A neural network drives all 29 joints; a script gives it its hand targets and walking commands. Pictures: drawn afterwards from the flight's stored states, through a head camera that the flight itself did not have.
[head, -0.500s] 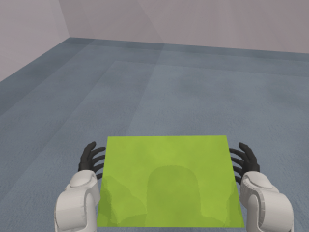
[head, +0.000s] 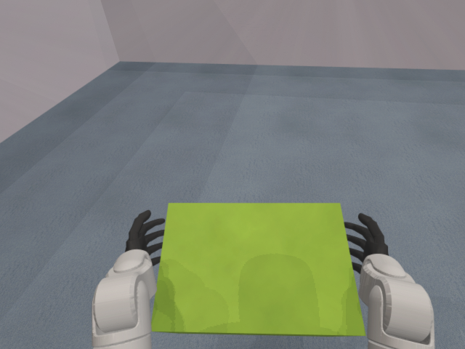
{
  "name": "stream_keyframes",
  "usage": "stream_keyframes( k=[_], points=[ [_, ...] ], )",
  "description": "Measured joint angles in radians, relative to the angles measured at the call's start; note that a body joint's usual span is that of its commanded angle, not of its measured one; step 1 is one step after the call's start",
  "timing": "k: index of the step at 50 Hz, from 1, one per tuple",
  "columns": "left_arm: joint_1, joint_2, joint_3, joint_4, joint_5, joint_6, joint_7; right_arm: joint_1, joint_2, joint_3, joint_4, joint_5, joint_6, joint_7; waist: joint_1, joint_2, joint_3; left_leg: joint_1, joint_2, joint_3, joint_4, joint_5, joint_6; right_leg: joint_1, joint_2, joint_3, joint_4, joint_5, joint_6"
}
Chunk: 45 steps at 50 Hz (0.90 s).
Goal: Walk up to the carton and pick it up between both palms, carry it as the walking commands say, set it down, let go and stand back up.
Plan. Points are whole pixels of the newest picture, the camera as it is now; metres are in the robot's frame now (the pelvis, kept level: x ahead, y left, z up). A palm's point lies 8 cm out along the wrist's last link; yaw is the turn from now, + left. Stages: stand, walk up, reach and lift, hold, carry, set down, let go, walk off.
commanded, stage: carry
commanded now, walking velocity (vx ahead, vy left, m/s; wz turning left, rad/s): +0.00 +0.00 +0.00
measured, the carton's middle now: (252, 273) +0.27 +0.00 +0.01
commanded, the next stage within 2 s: hold in 1.98 s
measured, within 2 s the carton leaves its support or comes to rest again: neither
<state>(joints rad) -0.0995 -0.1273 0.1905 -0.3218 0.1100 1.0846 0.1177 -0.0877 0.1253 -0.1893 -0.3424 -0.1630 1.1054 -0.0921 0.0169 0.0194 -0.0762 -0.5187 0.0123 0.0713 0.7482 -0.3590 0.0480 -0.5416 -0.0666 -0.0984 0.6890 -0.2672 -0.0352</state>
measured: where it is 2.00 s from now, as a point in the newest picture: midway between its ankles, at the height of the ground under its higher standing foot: outside the picture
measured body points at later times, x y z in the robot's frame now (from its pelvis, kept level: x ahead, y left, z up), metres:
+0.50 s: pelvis -0.05 -0.01 +0.02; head -0.08 -0.02 +0.47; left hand +0.23 +0.16 +0.09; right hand +0.21 -0.21 +0.09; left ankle +0.01 +0.10 -0.71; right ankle -0.05 -0.10 -0.71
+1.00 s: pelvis -0.06 +0.02 +0.02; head -0.07 +0.02 +0.47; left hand +0.23 +0.19 +0.07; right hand +0.21 -0.18 +0.08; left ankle +0.01 +0.10 -0.71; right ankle -0.05 -0.10 -0.71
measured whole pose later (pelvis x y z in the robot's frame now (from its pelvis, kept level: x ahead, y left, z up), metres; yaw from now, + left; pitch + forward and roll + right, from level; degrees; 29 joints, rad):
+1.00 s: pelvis -0.06 +0.02 +0.02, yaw -2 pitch +4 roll +0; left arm -0.06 -0.13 0.19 -0.13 0.15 0.80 0.07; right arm -0.06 0.11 -0.19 -0.13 -0.17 0.81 -0.05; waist 0.00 -0.01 -0.12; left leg -0.42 -0.01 0.10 0.51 -0.16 0.06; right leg -0.36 -0.03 -0.07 0.55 -0.26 0.00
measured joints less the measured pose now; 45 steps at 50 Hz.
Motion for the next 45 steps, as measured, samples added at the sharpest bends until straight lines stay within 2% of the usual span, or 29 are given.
stream_keyframes(
  k=[3, 5, 6, 7, 10, 12, 14, 16, 17, 18, 21, 26, 33, 35, 40, 45],
  points=[
    [0.007, 0.000, 0.008, 0.005, 0.005, -0.014, -0.005, -0.007, 0.002, 0.003, 0.029, 0.000, -0.022, 0.003, -0.002, -0.020, -0.010, -0.008, -0.014, -0.007, 0.206, -0.081, 0.011, -0.010, 0.004, 0.001, -0.036, 0.122, 0.018],
    [0.010, -0.001, 0.014, 0.036, 0.016, -0.027, -0.009, -0.013, 0.001, -0.001, 0.074, 0.001, -0.039, 0.005, -0.022, -0.033, -0.030, 0.087, -0.017, -0.007, 0.114, -0.112, 0.012, -0.021, 0.014, -0.003, -0.052, 0.129, 0.034],
    [0.013, -0.001, 0.008, 0.016, 0.011, -0.026, -0.003, -0.011, 0.003, -0.003, 0.053, 0.012, -0.036, -0.002, -0.038, -0.032, -0.033, 0.129, -0.018, -0.016, 0.012, -0.101, 0.012, -0.039, 0.018, -0.011, -0.037, 0.088, 0.039],
    [0.018, 0.001, 0.003, -0.009, 0.008, -0.028, 0.001, -0.004, 0.003, 0.004, 0.027, 0.020, -0.038, -0.007, -0.050, -0.043, -0.023, 0.124, -0.022, -0.014, -0.009, -0.043, 0.009, -0.061, 0.015, -0.004, 0.008, 0.014, 0.055],
    [0.067, 0.001, -0.021, -0.055, 0.006, -0.015, 0.003, 0.051, 0.001, 0.023, -0.023, 0.027, -0.027, -0.005, -0.052, -0.034, -0.023, 0.138, -0.010, -0.008, -0.068, 0.049, 0.002, -0.084, 0.044, 0.018, 0.258, -0.059, 0.082],
    [0.088, -0.001, -0.027, -0.066, 0.003, -0.003, 0.001, 0.080, 0.002, 0.029, -0.045, 0.029, -0.013, -0.007, -0.050, -0.012, -0.044, 0.152, -0.001, -0.017, -0.141, 0.095, -0.006, -0.024, 0.056, 0.011, 0.288, -0.066, 0.087],
    [0.089, 0.001, -0.028, -0.092, 0.001, 0.002, 0.002, 0.080, 0.003, 0.038, -0.073, 0.029, -0.004, -0.012, -0.044, 0.001, -0.061, 0.150, 0.003, -0.022, -0.189, 0.130, -0.014, 0.093, 0.064, 0.007, 0.126, -0.061, 0.081],
    [0.072, 0.001, -0.018, -0.115, 0.001, 0.004, 0.002, 0.054, 0.001, 0.048, -0.088, 0.025, -0.001, -0.016, -0.029, -0.013, -0.075, 0.132, -0.007, -0.010, -0.197, 0.143, -0.021, 0.228, 0.057, 0.012, -0.111, -0.044, 0.073],
    [0.054, 0.001, -0.014, -0.071, 0.012, -0.015, -0.007, 0.027, -0.007, 0.042, -0.045, 0.008, -0.014, -0.006, -0.019, 0.002, -0.077, 0.122, 0.006, -0.009, -0.191, 0.143, -0.026, 0.247, 0.072, 0.011, -0.167, -0.049, 0.047],
    [0.026, 0.001, -0.004, 0.018, 0.032, -0.042, -0.021, -0.004, -0.016, 0.028, 0.042, -0.017, -0.037, 0.012, -0.014, 0.017, -0.076, 0.126, 0.017, -0.011, -0.199, 0.149, -0.027, 0.252, 0.085, 0.010, -0.186, -0.030, 0.022],
    [-0.022, -0.002, 0.013, 0.166, 0.052, -0.092, -0.027, -0.044, -0.027, -0.005, 0.181, -0.034, -0.085, 0.027, -0.016, 0.016, -0.070, 0.136, 0.021, -0.009, -0.231, 0.153, -0.039, 0.249, 0.087, 0.003, -0.198, 0.018, -0.011],
    [0.000, 0.000, 0.010, 0.163, 0.060, -0.156, -0.040, -0.026, -0.013, -0.008, 0.178, -0.028, -0.147, 0.032, -0.031, 0.007, -0.056, 0.130, 0.022, -0.005, -0.255, 0.209, -0.035, 0.233, 0.084, 0.000, -0.191, 0.024, -0.008],
    [0.008, 0.000, 0.025, 0.262, 0.086, -0.253, -0.065, -0.018, -0.014, -0.016, 0.288, -0.046, -0.254, 0.056, -0.031, -0.019, -0.051, 0.120, 0.009, 0.004, -0.254, 0.211, -0.023, 0.212, 0.069, 0.006, -0.169, 0.023, 0.002],
    [0.019, 0.001, 0.022, 0.256, 0.071, -0.276, -0.060, -0.009, -0.018, -0.014, 0.286, -0.029, -0.279, 0.053, -0.029, -0.023, -0.044, 0.115, 0.005, 0.007, -0.249, 0.209, -0.019, 0.204, 0.064, 0.009, -0.160, 0.021, 0.005],
    [0.056, 0.002, 0.001, 0.155, 0.042, -0.272, -0.046, 0.027, -0.011, 0.004, 0.188, -0.003, -0.279, 0.040, -0.024, -0.028, -0.037, 0.100, -0.003, 0.016, -0.241, 0.205, -0.006, 0.186, 0.055, 0.017, -0.147, 0.018, 0.014],
    [0.040, 0.002, 0.010, 0.205, 0.057, -0.274, -0.056, 0.021, -0.007, -0.007, 0.234, -0.023, -0.288, 0.050, -0.020, -0.029, -0.048, 0.103, -0.012, 0.023, -0.244, 0.202, 0.002, 0.186, 0.046, 0.024, -0.145, 0.015, 0.023]
  ],
)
